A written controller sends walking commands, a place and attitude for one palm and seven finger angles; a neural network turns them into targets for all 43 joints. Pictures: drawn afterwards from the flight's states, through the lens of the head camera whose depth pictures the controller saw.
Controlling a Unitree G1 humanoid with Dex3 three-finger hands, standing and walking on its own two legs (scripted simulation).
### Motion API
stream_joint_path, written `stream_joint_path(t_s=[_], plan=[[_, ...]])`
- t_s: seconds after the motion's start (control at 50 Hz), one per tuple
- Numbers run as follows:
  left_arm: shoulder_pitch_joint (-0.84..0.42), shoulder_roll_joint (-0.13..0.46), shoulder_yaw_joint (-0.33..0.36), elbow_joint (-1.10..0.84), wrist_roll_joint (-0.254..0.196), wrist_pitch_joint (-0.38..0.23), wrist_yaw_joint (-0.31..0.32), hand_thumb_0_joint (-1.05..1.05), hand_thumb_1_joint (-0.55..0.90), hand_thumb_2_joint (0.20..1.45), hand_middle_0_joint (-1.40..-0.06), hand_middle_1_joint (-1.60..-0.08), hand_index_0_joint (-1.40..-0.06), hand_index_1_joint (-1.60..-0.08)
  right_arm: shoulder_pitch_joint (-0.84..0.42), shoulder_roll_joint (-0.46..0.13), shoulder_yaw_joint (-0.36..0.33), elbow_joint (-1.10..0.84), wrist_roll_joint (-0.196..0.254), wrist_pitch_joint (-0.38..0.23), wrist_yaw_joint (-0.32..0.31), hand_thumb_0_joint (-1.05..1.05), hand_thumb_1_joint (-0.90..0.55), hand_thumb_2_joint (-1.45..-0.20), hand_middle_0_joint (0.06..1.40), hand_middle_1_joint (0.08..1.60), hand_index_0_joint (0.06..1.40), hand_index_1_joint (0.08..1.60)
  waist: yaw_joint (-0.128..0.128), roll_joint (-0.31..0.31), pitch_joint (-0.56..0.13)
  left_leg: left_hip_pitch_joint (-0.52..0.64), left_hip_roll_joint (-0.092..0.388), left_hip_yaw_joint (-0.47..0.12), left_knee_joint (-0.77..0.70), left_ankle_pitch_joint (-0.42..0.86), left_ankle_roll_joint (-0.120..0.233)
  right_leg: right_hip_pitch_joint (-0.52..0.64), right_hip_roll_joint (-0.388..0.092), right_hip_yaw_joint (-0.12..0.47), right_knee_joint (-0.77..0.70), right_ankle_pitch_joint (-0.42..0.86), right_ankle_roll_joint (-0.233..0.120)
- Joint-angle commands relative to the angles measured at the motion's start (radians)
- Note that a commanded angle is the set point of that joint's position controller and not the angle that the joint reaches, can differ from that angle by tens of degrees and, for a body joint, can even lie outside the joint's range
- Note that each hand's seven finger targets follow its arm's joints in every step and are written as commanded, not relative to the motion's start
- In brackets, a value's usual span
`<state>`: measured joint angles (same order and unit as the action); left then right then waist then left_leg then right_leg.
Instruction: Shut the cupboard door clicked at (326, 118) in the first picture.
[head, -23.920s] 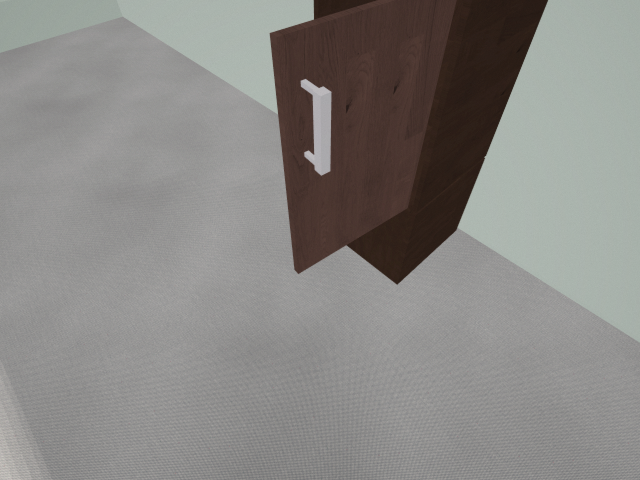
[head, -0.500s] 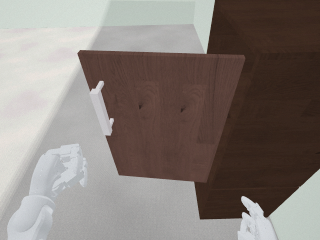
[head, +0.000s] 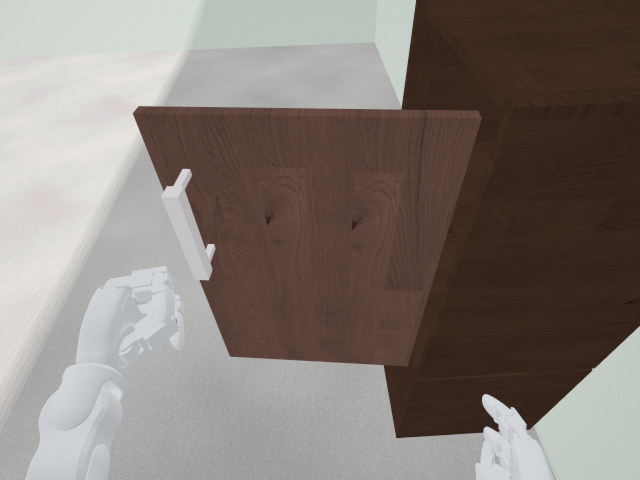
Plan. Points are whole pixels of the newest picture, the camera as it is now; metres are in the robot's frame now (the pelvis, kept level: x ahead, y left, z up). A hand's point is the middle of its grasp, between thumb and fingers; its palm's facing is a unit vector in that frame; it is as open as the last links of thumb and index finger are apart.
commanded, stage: bring the fist close to the handle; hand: left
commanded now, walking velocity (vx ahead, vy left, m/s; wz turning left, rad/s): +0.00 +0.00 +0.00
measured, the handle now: (194, 227) +0.42 +0.20 +0.11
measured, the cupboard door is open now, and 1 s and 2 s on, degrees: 83 83 69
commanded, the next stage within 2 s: push the door shut along its arc in 0.94 s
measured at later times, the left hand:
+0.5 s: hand (199, 285) +0.31 +0.17 +0.11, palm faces +0.00 -1.00 -0.04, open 3.1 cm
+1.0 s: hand (198, 279) +0.32 +0.17 +0.11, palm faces +0.01 -1.00 -0.04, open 3.1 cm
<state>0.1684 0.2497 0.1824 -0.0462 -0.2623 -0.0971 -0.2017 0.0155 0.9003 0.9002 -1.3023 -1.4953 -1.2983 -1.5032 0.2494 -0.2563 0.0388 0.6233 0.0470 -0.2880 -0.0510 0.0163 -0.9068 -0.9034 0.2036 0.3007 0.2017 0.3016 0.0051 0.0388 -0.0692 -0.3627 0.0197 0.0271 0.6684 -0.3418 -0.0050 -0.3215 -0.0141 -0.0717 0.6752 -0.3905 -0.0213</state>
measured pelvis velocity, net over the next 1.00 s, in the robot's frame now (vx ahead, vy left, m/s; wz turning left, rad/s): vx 0.00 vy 0.01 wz -0.01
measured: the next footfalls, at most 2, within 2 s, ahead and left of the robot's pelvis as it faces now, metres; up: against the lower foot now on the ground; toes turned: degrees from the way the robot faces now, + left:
none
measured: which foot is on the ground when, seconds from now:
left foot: down 0.00-1.00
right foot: down 0.00-1.00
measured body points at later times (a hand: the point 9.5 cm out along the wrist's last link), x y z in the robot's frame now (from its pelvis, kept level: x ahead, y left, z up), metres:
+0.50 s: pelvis +0.00 +0.01 +0.00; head +0.00 -0.01 +0.45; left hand +0.31 +0.22 +0.12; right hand +0.17 -0.23 -0.08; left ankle +0.00 +0.12 -0.72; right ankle -0.02 -0.10 -0.72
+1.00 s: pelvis +0.00 +0.01 +0.00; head +0.00 -0.01 +0.45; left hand +0.31 +0.22 +0.12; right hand +0.16 -0.23 -0.08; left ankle +0.00 +0.12 -0.72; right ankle -0.02 -0.10 -0.72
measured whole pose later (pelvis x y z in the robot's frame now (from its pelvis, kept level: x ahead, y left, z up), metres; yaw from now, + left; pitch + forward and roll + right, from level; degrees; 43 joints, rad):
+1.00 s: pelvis +0.00 +0.01 +0.00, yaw +0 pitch +2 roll +0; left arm -0.11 0.23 0.15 0.21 -0.22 -0.11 -0.14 0.02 0.90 0.90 -1.30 -1.50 -1.30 -1.50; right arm 0.22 -0.25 0.04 0.64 0.05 -0.18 -0.04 0.02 -0.91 -0.90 0.20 0.30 0.20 0.30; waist -0.01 0.04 -0.05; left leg -0.36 0.02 0.03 0.65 -0.33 0.00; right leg -0.32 -0.01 -0.06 0.65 -0.37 -0.02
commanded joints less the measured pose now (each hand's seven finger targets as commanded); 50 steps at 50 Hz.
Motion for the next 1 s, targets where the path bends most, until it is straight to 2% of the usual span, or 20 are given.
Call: stream_joint_path(t_s=[0.0,0.16,0.2,0.22,0.24,0.26,0.34,0.36,0.4,0.46,0.5,0.54,0.56,0.6,0.66,0.7,0.76,0.78,0.86,0.98], plan=[[-0.215,0.137,0.062,-0.21,-0.006,-0.071,0.013,0.0,0.9,0.9,-1.3,-1.5,-1.3,-1.5,-0.105,-0.107,-0.046,-0.158,0.009,-0.046,-0.006,0.0,-0.9,-0.9,0.2,0.3,0.2,0.3,-0.006,-0.047,-0.127,0.098,-0.021,-0.01,-0.064,0.259,0.029,0.0,0.003,0.019,-0.1,0.352,0.031],[-0.363,0.158,0.057,-0.152,0.008,-0.067,0.028,0.0,0.9,0.9,-1.3,-1.5,-1.3,-1.5,-0.118,-0.11,-0.044,-0.144,0.008,-0.025,-0.014,0.0,-0.9,-0.9,0.2,0.3,0.2,0.3,-0.01,-0.027,-0.143,0.113,-0.019,-0.017,-0.069,0.228,0.03,-0.007,0.004,0.029,-0.111,0.29,0.023],[-0.408,0.123,0.023,-0.148,0.011,-0.066,0.031,0.0,0.9,0.9,-1.3,-1.5,-1.3,-1.5,-0.123,-0.103,-0.042,-0.145,0.008,-0.024,-0.011,0.0,-0.9,-0.9,0.2,0.3,0.2,0.3,-0.011,0.008,-0.161,0.13,-0.021,-0.019,-0.073,0.241,0.027,-0.006,0.004,0.024,-0.103,0.304,0.019],[-0.4,0.147,0.051,-0.128,0.013,-0.065,0.038,0.0,0.9,0.9,-1.3,-1.5,-1.3,-1.5,-0.116,-0.107,-0.044,-0.139,0.006,-0.02,-0.01,0.0,-0.9,-0.9,0.2,0.3,0.2,0.3,-0.004,0.002,-0.173,0.135,-0.018,-0.023,-0.074,0.263,0.025,0.007,0.006,0.02,-0.097,0.325,0.015],[-0.39,0.111,0.021,-0.124,0.015,-0.063,0.037,0.0,0.9,0.9,-1.3,-1.5,-1.3,-1.5,-0.119,-0.103,-0.042,-0.144,0.007,-0.018,-0.008,0.0,-0.9,-0.9,0.2,0.3,0.2,0.3,-0.003,0.0,-0.181,0.141,-0.019,-0.022,-0.075,0.277,0.025,0.009,0.007,0.016,-0.095,0.337,0.014],[-0.389,0.117,0.023,-0.106,0.018,-0.059,0.042,0.0,0.9,0.9,-1.3,-1.5,-1.3,-1.5,-0.117,-0.107,-0.043,-0.143,0.006,-0.015,-0.006,0.0,-0.9,-0.9,0.2,0.3,0.2,0.3,-0.004,-0.035,-0.181,0.132,-0.017,-0.022,-0.073,0.275,0.027,0.014,0.005,0.019,-0.099,0.341,0.018],[-0.399,0.112,0.03,-0.057,0.025,-0.041,0.052,0.0,0.9,0.9,-1.3,-1.5,-1.3,-1.5,-0.116,-0.106,-0.045,-0.148,0.006,0.004,0.002,0.0,-0.9,-0.9,0.2,0.3,0.2,0.3,0.002,-0.041,-0.175,0.122,-0.018,-0.017,-0.08,0.282,0.024,0.018,0.006,0.016,-0.096,0.359,0.017],[-0.414,0.143,0.05,-0.03,0.031,-0.037,0.059,0.0,0.9,0.9,-1.3,-1.5,-1.3,-1.5,-0.114,-0.114,-0.043,-0.141,0.005,0.012,0.002,0.0,-0.9,-0.9,0.2,0.3,0.2,0.3,0.0,-0.066,-0.152,0.107,-0.017,-0.018,-0.08,0.264,0.025,0.014,0.005,0.019,-0.104,0.339,0.019],[-0.476,0.116,0.027,-0.029,0.033,-0.037,0.064,0.0,0.9,0.9,-1.3,-1.5,-1.3,-1.5,-0.122,-0.106,-0.042,-0.147,0.007,0.022,0.004,0.0,-0.9,-0.9,0.2,0.3,0.2,0.3,-0.006,-0.038,-0.152,0.112,-0.019,-0.012,-0.083,0.247,0.025,0.003,0.005,0.024,-0.109,0.321,0.018],[-0.52,0.155,0.052,-0.039,0.041,-0.056,0.08,0.0,0.9,0.9,-1.3,-1.5,-1.3,-1.5,-0.12,-0.11,-0.045,-0.142,0.002,0.028,0.003,0.0,-0.9,-0.9,0.2,0.3,0.2,0.3,-0.003,-0.031,-0.19,0.128,-0.016,-0.012,-0.079,0.27,0.025,0.025,0.006,0.027,-0.103,0.339,0.015],[-0.547,0.115,0.021,-0.05,0.039,-0.068,0.081,0.0,0.9,0.9,-1.3,-1.5,-1.3,-1.5,-0.118,-0.101,-0.046,-0.144,0.003,0.029,0.008,0.0,-0.9,-0.9,0.2,0.3,0.2,0.3,-0.008,-0.007,-0.219,0.153,-0.016,-0.011,-0.075,0.301,0.023,0.028,0.007,0.025,-0.096,0.375,0.013],[-0.531,0.11,0.02,-0.029,0.04,-0.071,0.082,0.0,0.9,0.9,-1.3,-1.5,-1.3,-1.5,-0.114,-0.102,-0.048,-0.142,0.003,0.031,0.011,0.0,-0.9,-0.9,0.2,0.3,0.2,0.3,-0.005,-0.006,-0.217,0.151,-0.016,-0.011,-0.077,0.304,0.02,0.031,0.008,0.021,-0.093,0.38,0.011],[-0.48,0.134,0.045,0.004,0.041,-0.069,0.085,0.0,0.9,0.9,-1.3,-1.5,-1.3,-1.5,-0.114,-0.109,-0.05,-0.143,0.001,0.034,0.012,0.0,-0.9,-0.9,0.2,0.3,0.2,0.3,0.004,-0.051,-0.203,0.133,-0.014,-0.011,-0.077,0.299,0.025,0.04,0.008,0.024,-0.1,0.381,0.014],[-0.47,0.091,0.011,0.005,0.04,-0.063,0.077,0.0,0.9,0.9,-1.3,-1.5,-1.3,-1.5,-0.115,-0.104,-0.049,-0.15,0.005,0.041,0.015,0.0,-0.9,-0.9,0.2,0.3,0.2,0.3,-0.001,-0.053,-0.198,0.129,-0.016,-0.007,-0.083,0.301,0.024,0.038,0.008,0.021,-0.098,0.393,0.016],[-0.451,0.168,0.081,0.042,0.041,-0.053,0.08,0.0,0.9,0.9,-1.3,-1.5,-1.3,-1.5,-0.113,-0.117,-0.053,-0.144,0.004,0.057,0.013,0.0,-0.9,-0.9,0.2,0.3,0.2,0.3,0.004,-0.091,-0.164,0.1,-0.017,-0.002,-0.085,0.265,0.027,0.043,0.005,0.031,-0.116,0.369,0.021],[-0.504,0.114,0.027,-0.029,0.04,-0.065,0.074,0.0,0.9,0.9,-1.3,-1.5,-1.3,-1.5,-0.131,-0.102,-0.049,-0.161,0.008,0.056,0.015,0.0,-0.9,-0.9,0.2,0.3,0.2,0.3,-0.002,-0.01,-0.18,0.126,-0.02,0.001,-0.089,0.271,0.025,0.035,0.005,0.029,-0.11,0.363,0.015],[-0.537,0.163,0.06,-0.022,0.039,-0.082,0.084,0.0,0.9,0.9,-1.3,-1.5,-1.3,-1.5,-0.126,-0.11,-0.048,-0.145,0.004,0.056,0.008,0.0,-0.9,-0.9,0.2,0.3,0.2,0.3,-0.014,-0.034,-0.16,0.122,-0.015,-0.005,-0.088,0.232,0.028,0.019,0.009,0.032,-0.123,0.309,0.017],[-0.546,0.121,0.026,-0.02,0.036,-0.084,0.081,0.0,0.9,0.9,-1.3,-1.5,-1.3,-1.5,-0.128,-0.105,-0.047,-0.148,0.005,0.053,0.008,0.0,-0.9,-0.9,0.2,0.3,0.2,0.3,-0.019,-0.033,-0.163,0.126,-0.018,-0.005,-0.089,0.23,0.029,0.012,0.009,0.034,-0.123,0.312,0.018],[-0.55,0.156,0.047,0.015,0.037,-0.091,0.075,0.0,0.9,0.9,-1.3,-1.5,-1.3,-1.5,-0.116,-0.115,-0.051,-0.133,0.005,0.05,0.004,0.0,-0.9,-0.9,0.2,0.3,0.2,0.3,-0.018,-0.036,-0.184,0.134,-0.017,-0.008,-0.084,0.233,0.029,0.019,0.009,0.035,-0.121,0.314,0.017],[-0.552,0.108,0.006,0.041,0.036,-0.077,0.068,0.0,0.9,0.9,-1.3,-1.5,-1.3,-1.5,-0.124,-0.109,-0.049,-0.142,0.01,0.056,0.008,0.0,-0.9,-0.9,0.2,0.3,0.2,0.3,-0.015,-0.036,-0.172,0.13,-0.018,-0.011,-0.093,0.226,0.029,0.013,0.009,0.032,-0.123,0.307,0.016]])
